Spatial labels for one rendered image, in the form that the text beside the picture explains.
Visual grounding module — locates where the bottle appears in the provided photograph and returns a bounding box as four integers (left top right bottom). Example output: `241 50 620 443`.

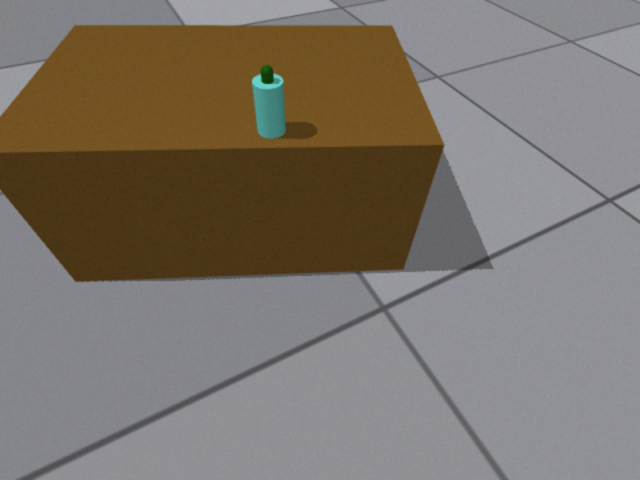
252 65 286 139

